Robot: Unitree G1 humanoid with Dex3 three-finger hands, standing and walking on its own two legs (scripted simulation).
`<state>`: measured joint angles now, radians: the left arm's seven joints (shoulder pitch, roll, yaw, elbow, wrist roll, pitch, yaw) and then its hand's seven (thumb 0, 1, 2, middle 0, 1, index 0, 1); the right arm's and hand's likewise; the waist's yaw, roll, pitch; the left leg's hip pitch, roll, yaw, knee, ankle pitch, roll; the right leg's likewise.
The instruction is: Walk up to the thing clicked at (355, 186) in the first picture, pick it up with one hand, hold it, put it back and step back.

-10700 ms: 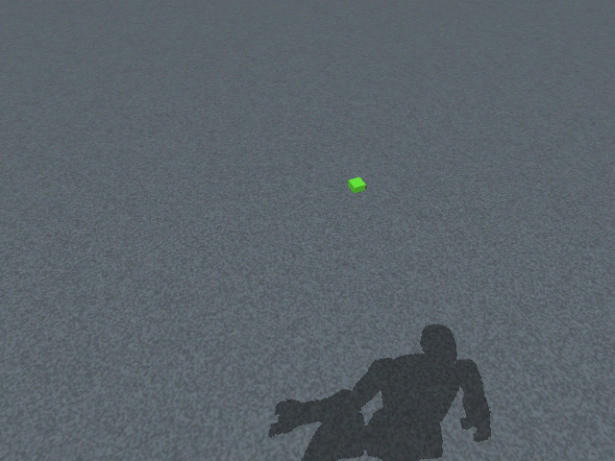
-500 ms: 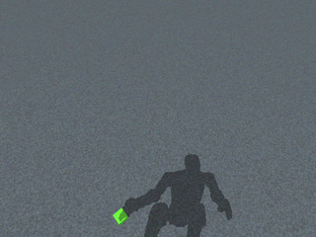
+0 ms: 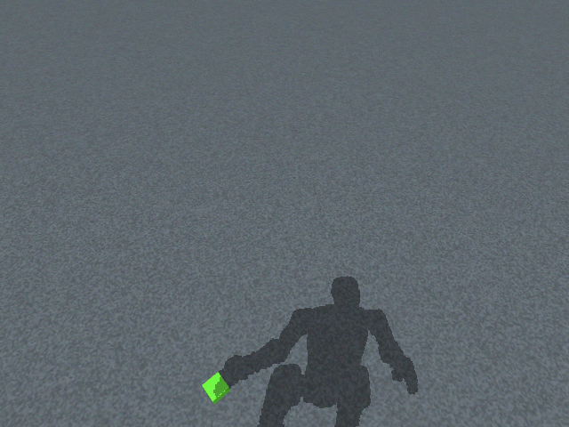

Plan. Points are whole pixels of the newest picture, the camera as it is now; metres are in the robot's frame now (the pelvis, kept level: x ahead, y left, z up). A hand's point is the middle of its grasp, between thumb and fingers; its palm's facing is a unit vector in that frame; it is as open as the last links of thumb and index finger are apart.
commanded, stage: walk up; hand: left
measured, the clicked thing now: (216, 387) +0.39 +0.22 -0.77
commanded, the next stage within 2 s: stand in 1.40 s
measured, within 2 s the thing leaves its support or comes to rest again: neither
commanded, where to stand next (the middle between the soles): +0.00 -0.01 m, yaw -1 degrees
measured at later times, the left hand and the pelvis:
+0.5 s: hand out of the picture +0.02 +0.26 -0.16, palm faces -0.01 -0.93 -0.36, open 7.3 cm; pelvis -0.04 -0.01 -0.01, yaw +1 degrees
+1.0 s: hand out of the picture +0.04 +0.25 -0.16, palm faces -0.01 -0.94 -0.35, open 7.3 cm; pelvis -0.04 -0.01 -0.01, yaw +1 degrees
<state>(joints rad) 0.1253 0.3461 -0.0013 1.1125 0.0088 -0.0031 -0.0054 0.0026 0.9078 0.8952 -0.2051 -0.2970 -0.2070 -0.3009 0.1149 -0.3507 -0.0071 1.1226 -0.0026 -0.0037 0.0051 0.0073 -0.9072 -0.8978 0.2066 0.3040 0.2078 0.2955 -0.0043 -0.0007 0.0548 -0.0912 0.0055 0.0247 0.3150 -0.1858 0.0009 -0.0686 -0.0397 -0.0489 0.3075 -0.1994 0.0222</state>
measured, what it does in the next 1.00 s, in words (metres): stands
